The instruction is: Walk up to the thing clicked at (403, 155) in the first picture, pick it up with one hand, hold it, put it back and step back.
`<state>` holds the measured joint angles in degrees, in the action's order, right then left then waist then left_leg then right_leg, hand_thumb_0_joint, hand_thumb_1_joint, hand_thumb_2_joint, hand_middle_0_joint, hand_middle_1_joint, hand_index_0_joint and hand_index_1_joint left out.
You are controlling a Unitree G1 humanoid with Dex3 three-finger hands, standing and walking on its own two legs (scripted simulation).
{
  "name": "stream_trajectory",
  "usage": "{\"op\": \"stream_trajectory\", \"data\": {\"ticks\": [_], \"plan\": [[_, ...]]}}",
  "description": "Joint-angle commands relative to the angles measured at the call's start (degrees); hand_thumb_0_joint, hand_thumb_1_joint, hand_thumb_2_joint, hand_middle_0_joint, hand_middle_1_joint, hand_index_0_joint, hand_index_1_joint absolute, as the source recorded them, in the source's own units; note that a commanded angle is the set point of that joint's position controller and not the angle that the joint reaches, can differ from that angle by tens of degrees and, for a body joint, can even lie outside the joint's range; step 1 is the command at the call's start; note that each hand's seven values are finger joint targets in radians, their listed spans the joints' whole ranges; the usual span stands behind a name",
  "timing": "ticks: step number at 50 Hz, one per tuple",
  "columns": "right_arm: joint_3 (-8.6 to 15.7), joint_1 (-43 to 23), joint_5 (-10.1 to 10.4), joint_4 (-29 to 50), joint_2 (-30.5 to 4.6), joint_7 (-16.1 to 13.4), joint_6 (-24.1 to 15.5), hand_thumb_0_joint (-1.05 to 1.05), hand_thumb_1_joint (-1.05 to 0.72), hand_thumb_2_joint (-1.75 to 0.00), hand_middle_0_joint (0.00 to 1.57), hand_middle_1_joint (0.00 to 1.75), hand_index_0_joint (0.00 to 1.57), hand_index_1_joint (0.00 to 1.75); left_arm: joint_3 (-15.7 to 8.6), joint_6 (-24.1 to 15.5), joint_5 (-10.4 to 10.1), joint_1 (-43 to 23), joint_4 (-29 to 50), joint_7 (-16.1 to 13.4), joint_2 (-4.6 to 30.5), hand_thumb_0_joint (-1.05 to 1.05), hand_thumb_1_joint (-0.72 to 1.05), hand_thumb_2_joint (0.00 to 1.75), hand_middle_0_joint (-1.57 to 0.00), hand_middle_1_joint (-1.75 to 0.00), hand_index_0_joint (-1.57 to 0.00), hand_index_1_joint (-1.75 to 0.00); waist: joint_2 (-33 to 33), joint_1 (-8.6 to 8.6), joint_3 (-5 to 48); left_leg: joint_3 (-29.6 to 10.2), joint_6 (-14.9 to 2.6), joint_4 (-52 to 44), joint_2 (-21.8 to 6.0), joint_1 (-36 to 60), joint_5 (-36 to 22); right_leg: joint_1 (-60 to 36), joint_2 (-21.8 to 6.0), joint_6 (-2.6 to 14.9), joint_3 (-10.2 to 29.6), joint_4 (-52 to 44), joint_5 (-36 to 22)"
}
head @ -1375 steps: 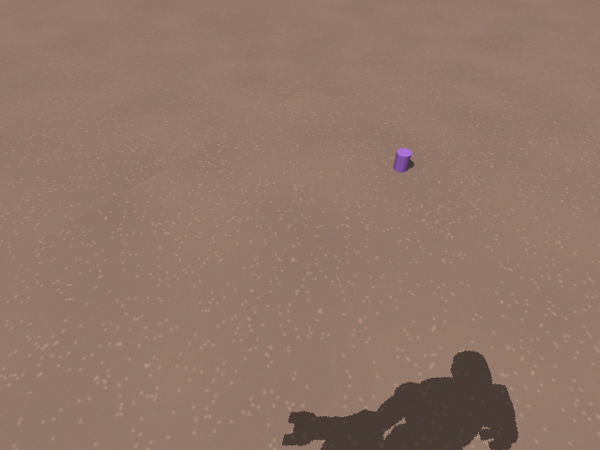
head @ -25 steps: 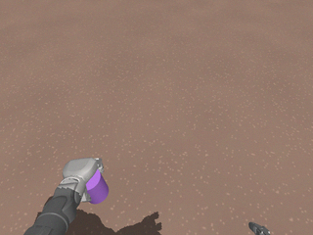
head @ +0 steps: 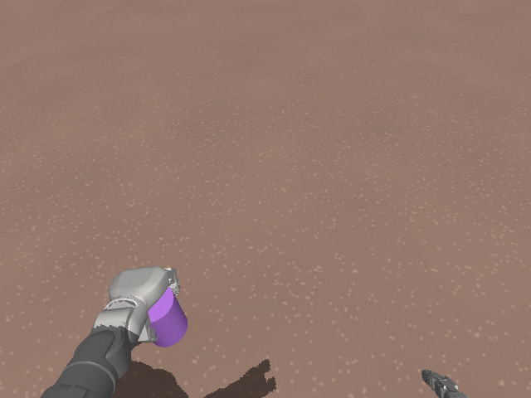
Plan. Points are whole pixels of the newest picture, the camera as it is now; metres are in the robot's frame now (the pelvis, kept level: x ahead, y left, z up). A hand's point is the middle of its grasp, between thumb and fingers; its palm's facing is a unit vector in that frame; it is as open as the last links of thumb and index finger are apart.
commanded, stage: hold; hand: left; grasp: from above
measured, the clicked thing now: (161, 315) +0.29 +0.22 -0.11
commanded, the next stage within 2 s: crouch in 1.16 s
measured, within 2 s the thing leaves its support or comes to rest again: neither
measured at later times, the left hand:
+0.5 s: hand (143, 318) +0.26 +0.22 -0.05, palm faces -0.48 -0.07 -0.88, open 10.0 cm
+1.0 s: hand (141, 320) +0.26 +0.22 -0.05, palm faces -0.49 -0.06 -0.87, open 10.0 cm
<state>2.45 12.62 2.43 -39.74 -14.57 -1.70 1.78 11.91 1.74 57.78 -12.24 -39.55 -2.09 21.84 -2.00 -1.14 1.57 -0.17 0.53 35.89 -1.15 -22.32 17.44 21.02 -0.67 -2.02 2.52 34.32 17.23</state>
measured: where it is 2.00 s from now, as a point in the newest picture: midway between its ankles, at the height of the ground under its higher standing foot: outside the picture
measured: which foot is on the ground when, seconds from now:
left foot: down 0.00-1.00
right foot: down 0.00-1.00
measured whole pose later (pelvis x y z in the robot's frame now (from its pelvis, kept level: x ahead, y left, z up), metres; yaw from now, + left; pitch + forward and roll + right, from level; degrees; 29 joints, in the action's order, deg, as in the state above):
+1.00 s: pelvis -0.02 +0.00 +0.01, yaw +0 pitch +0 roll +0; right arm 1.1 10.5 3.0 -38.8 -14.4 -2.5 2.3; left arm 13.2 0.6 57.3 -12.2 -36.5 2.6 22.6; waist -2.3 0.2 -0.6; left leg 0.0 0.4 30.2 -0.8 -16.8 13.5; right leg 15.8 -1.0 -2.1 2.7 29.2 13.6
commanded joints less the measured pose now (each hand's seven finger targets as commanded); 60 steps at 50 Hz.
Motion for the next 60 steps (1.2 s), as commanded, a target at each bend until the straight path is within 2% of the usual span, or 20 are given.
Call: {"op": "stream_trajectory", "data": {"ticks": [1,8,9,13,14,18,20,22,30,34,36,38,41,43,48,50,52,53,57,60], "plan": [[2.8,-2.7,-0.1,7.2,-8.3,-0.6,-1.9,0.00,-0.91,-0.90,0.20,0.30,0.20,0.30,-6.6,-0.2,0.3,-22.2,15.1,-3.0,13.6,0.00,0.56,0.98,-0.95,-0.84,-0.95,-0.84,-1.9,-0.15,17.6,1.1,-0.32,-4.4,1.8,11.8,-18.6,-4.0,2.4,2.17,-2.3,-4.3,-16.1],[2.6,-4.0,-0.1,7.7,-8.1,-0.6,-1.7,0.00,-0.91,-0.90,0.20,0.30,0.20,0.30,-6.7,0.0,0.3,-21.7,15.4,-2.5,13.5,0.00,0.55,0.96,-0.93,-0.85,-0.94,-0.85,-1.5,0.40,16.5,1.5,-0.59,-5.4,2.2,11.6,-16.8,-5.3,2.2,1.97,-2.1,-5.8,-14.9],[2.6,-4.0,-0.1,7.6,-8.3,-0.7,-1.7,0.00,-0.91,-0.90,0.20,0.30,0.20,0.30,-7.5,-0.1,0.1,-21.7,14.8,-2.5,14.1,0.00,0.55,0.96,-0.94,-0.84,-0.94,-0.84,-1.3,0.20,16.2,1.6,-0.67,-5.6,2.2,11.6,-15.9,-5.3,2.1,1.92,-2.1,-6.2,-14.2],[2.5,-4.3,-0.1,7.8,-8.2,-0.7,-1.8,0.00,-0.90,-0.90,0.20,0.30,0.20,0.30,-6.1,-0.3,-0.1,-22.2,15.4,-1.4,12.8,0.00,0.57,0.93,-0.93,-0.86,-0.94,-0.85,-1.7,-0.06,14.4,1.1,-0.50,-7.0,1.8,11.7,-12.6,-4.1,2.4,2.12,-2.3,-6.9,-10.7],[2.6,-4.9,0.1,8.1,-8.4,-0.7,-1.8,0.00,-0.90,-0.90,0.20,0.30,0.20,0.30,-7.4,-0.4,-0.4,-21.4,14.8,-1.2,14.3,0.00,0.57,0.93,-0.94,-0.84,-0.95,-0.83,-2.1,0.59,14.0,1.2,-0.45,-7.5,1.8,11.7,-11.8,-4.4,2.4,2.21,-2.4,-7.3,-9.9],[2.1,-5.7,0.1,8.7,-7.8,-0.9,-1.8,0.00,-0.91,-0.90,0.20,0.30,0.20,0.30,-6.0,-0.7,-0.5,-21.9,16.8,-0.3,12.9,0.00,0.58,0.93,-0.94,-0.86,-0.96,-0.84,-0.6,0.30,14.5,1.3,-0.94,-7.3,2.2,11.9,-12.4,-5.7,2.1,1.89,-2.1,-7.8,-10.4],[2.2,-5.8,0.1,8.6,-8.0,-1.0,-1.8,0.00,-0.91,-0.90,0.20,0.30,0.20,0.30,-7.7,-0.8,-0.7,-22.6,17.3,-0.6,14.7,0.00,0.56,0.95,-0.93,-0.88,-0.94,-0.86,-2.0,0.91,15.3,1.4,-0.62,-7.6,2.1,12.6,-12.2,-5.6,2.2,2.06,-2.1,-7.9,-10.0],[1.9,-6.1,0.1,8.8,-7.7,-1.0,-1.9,0.00,-0.91,-0.90,0.20,0.30,0.20,0.30,-6.8,-0.7,-0.6,-22.9,18.0,-0.7,13.4,0.00,0.56,0.91,-0.91,-0.89,-0.94,-0.87,-1.7,0.67,14.7,1.2,-0.52,-8.3,1.9,12.7,-11.6,-5.3,2.4,2.21,-2.3,-7.9,-9.5],[1.6,-7.0,0.4,8.5,-7.7,-1.2,-2.0,0.00,-0.91,-0.90,0.20,0.30,0.20,0.30,-6.6,-0.3,-0.8,-24.5,18.3,-0.2,13.9,0.00,0.57,0.96,-0.93,-0.90,-0.95,-0.88,-1.5,0.48,14.8,1.5,-0.74,-8.8,2.0,13.7,-11.6,-5.6,2.1,2.02,-2.1,-8.8,-9.7],[1.5,-7.2,0.4,8.6,-7.5,-1.2,-2.0,0.00,-0.91,-0.90,0.20,0.30,0.20,0.30,-6.7,-0.2,-0.6,-23.0,17.5,0.6,13.8,0.00,0.54,0.93,-0.91,-0.89,-0.93,-0.87,-1.8,1.26,14.3,1.2,-0.59,-9.6,1.8,13.7,-11.3,-6.3,2.2,2.24,-2.4,-9.0,-9.1],[1.4,-7.3,0.4,8.7,-7.5,-1.3,-1.8,0.00,-0.91,-0.90,0.20,0.30,0.20,0.30,-6.1,-0.2,-0.9,-22.1,16.4,1.1,13.0,0.00,0.54,0.95,-0.90,-0.90,-0.92,-0.88,-0.3,0.89,13.5,1.2,-0.71,-9.5,1.8,13.4,-11.3,-6.1,2.3,2.07,-2.4,-9.2,-9.0],[1.4,-7.8,0.5,9.1,-7.4,-1.3,-1.9,0.00,-0.91,-0.90,0.20,0.30,0.20,0.30,-6.9,-0.4,-0.8,-23.0,16.9,1.3,14.2,0.00,0.56,0.94,-0.91,-0.90,-0.93,-0.88,-0.8,1.34,12.2,1.2,-0.73,-10.0,2.0,12.4,-10.2,-6.5,2.2,2.20,-2.3,-9.7,-7.8],[1.2,-7.8,0.5,9.3,-7.2,-1.3,-1.7,0.00,-0.91,-0.90,0.20,0.30,0.20,0.30,-5.6,-0.5,-0.8,-21.4,16.5,2.0,12.6,0.00,0.56,0.93,-0.90,-0.91,-0.93,-0.88,0.0,0.86,12.8,1.4,-0.89,-9.8,2.1,13.1,-11.1,-6.4,2.0,2.08,-2.1,-9.7,-8.7],[1.4,-7.6,0.4,9.0,-7.4,-1.4,-1.7,0.00,-0.91,-0.90,0.20,0.30,0.20,0.30,-6.5,-1.0,-0.7,-24.0,18.4,1.9,14.0,0.00,0.54,0.95,-0.90,-0.89,-0.92,-0.87,-1.7,0.89,13.8,1.2,-0.63,-10.0,1.9,14.3,-11.3,-6.2,2.1,2.24,-2.2,-9.5,-9.0],[1.3,-7.2,0.4,8.6,-7.4,-1.4,-1.8,0.00,-0.91,-0.90,0.20,0.30,0.20,0.30,-6.5,-1.4,-0.3,-25.9,19.2,0.6,13.9,0.00,0.54,0.95,-0.90,-0.88,-0.92,-0.87,-3.3,0.89,15.4,1.1,-0.27,-10.2,1.7,15.5,-12.1,-6.2,2.3,2.50,-2.3,-9.2,-9.8],[1.3,-6.9,0.4,8.1,-7.4,-1.5,-1.8,0.00,-0.91,-0.90,0.20,0.30,0.20,0.30,-6.0,-1.2,-0.4,-25.5,17.4,0.0,13.2,0.00,0.54,0.95,-0.90,-0.90,-0.92,-0.88,-2.0,0.43,14.5,1.2,-0.34,-9.7,1.7,15.4,-12.9,-5.8,2.3,2.31,-2.4,-9.4,-10.5],[1.4,-6.9,0.3,7.8,-7.6,-1.5,-1.9,0.00,-0.91,-0.90,0.20,0.30,0.20,0.30,-7.1,-0.9,-0.4,-24.9,16.5,-0.9,14.2,0.00,0.54,0.96,-0.91,-0.89,-0.93,-0.87,-1.4,0.82,14.8,1.2,-0.33,-9.7,1.7,15.2,-12.8,-6.6,2.2,2.29,-2.5,-9.6,-10.3],[1.4,-6.9,0.3,7.8,-7.4,-1.4,-1.9,0.00,-0.91,-0.90,0.20,0.30,0.20,0.30,-6.0,-0.7,-0.4,-24.6,16.7,-1.1,12.7,0.00,0.54,0.96,-0.90,-0.90,-0.93,-0.88,-1.4,0.62,14.7,1.3,-0.41,-9.6,1.9,15.0,-13.1,-6.3,2.0,2.23,-2.5,-9.5,-10.8],[1.7,-7.3,0.3,8.0,-7.7,-1.2,-1.9,0.00,-0.91,-0.90,0.20,0.30,0.20,0.30,-6.1,-0.3,-0.7,-23.4,16.0,-1.2,12.5,0.00,0.54,0.97,-0.91,-0.91,-0.93,-0.89,-1.1,1.24,14.4,1.1,-0.23,-10.0,1.7,14.7,-11.8,-6.7,2.1,2.28,-2.6,-9.7,-9.4],[1.7,-6.9,0.3,7.8,-7.5,-1.3,-1.7,0.00,-0.91,-0.90,0.20,0.30,0.20,0.30,-5.9,-0.1,-0.4,-25.1,16.6,-0.4,13.2,0.00,0.56,0.98,-0.92,-0.90,-0.94,-0.89,-0.6,0.87,15.3,1.4,-0.55,-9.4,1.9,14.8,-14.1,-7.4,2.0,2.05,-2.4,-9.5,-11.8]]}}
